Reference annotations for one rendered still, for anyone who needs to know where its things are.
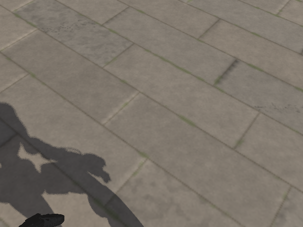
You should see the robot left hand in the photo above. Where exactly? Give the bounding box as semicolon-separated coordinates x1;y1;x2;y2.
19;213;64;227

